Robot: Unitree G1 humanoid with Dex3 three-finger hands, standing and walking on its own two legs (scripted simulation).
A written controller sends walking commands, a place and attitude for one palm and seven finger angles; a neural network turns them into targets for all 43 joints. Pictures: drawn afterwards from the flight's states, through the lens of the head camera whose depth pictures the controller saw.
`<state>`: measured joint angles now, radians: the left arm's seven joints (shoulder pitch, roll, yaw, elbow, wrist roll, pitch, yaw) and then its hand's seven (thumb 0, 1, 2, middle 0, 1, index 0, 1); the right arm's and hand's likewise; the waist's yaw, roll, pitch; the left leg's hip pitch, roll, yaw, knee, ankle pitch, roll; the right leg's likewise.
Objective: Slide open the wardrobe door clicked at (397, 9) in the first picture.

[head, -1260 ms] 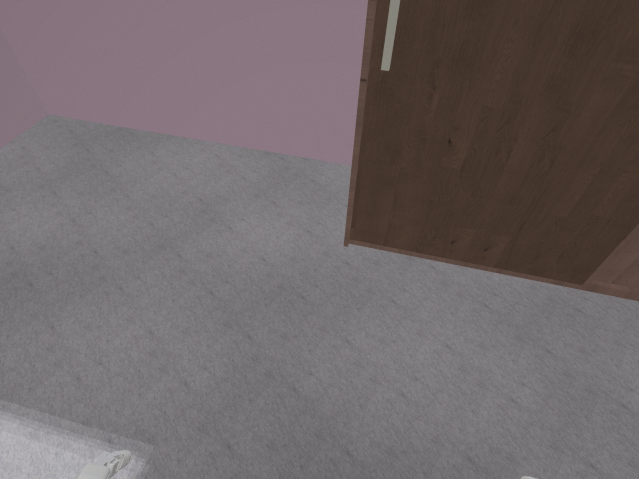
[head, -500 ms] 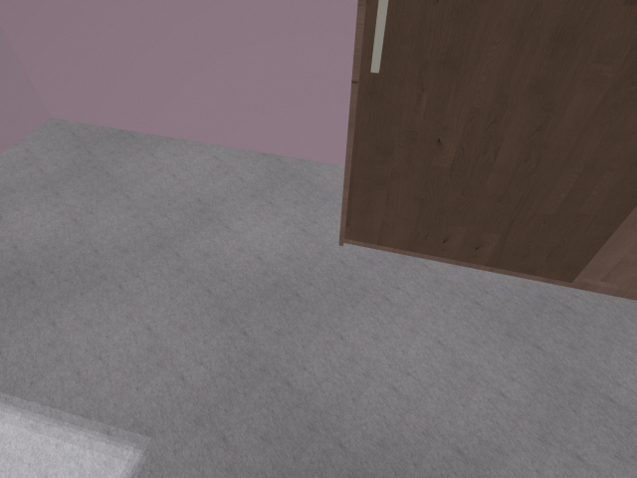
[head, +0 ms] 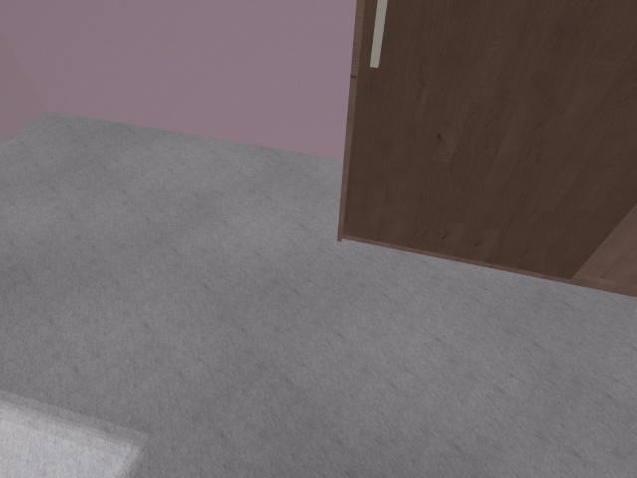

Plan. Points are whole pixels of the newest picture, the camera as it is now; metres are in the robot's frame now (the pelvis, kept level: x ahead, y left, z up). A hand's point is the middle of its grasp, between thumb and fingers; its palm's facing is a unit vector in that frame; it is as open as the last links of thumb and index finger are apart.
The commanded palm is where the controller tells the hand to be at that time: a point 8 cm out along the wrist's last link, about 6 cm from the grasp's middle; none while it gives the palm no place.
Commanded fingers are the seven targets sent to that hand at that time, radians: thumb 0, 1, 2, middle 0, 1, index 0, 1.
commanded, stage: look at it before walking up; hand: left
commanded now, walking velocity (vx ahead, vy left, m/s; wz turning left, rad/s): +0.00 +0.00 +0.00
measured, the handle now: (380, 27) +1.12 -0.09 +0.10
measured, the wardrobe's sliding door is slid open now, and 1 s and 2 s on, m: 0.00 0.00 0.00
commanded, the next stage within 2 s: walk to a spot facing it in 0.28 s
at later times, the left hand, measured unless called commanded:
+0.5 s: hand out of the picture +0.08 +0.24 -0.16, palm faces -0.02 -0.95 -0.33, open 7.4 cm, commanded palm none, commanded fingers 0.00 0.90 0.90 -0.20 -0.30 -0.20 -0.30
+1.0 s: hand out of the picture +0.15 +0.12 -0.17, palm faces -0.08 -0.98 -0.20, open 7.3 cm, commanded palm none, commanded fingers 0.00 0.90 0.90 -0.20 -0.30 -0.20 -0.30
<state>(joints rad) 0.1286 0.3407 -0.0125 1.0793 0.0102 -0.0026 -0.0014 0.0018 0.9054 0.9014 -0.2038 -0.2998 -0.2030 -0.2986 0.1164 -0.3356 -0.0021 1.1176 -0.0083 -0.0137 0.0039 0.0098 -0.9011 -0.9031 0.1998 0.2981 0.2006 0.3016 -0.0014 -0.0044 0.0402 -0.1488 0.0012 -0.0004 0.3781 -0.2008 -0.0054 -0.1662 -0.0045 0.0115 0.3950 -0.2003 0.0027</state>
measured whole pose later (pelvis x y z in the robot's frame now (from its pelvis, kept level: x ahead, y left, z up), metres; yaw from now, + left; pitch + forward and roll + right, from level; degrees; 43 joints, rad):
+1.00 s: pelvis +0.16 -0.05 +0.00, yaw -9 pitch -1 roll +2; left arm 0.39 0.14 0.02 1.08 0.02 -0.07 0.01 0.00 0.91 0.90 -0.20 -0.30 -0.20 -0.30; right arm 0.30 -0.18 -0.05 1.14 -0.02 -0.01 0.01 0.02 -0.91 -0.90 0.20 0.30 0.20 0.30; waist 0.02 0.00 0.04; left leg -0.50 0.10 0.08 1.16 -0.32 -0.02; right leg -0.09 0.03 -0.05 0.44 -0.33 -0.08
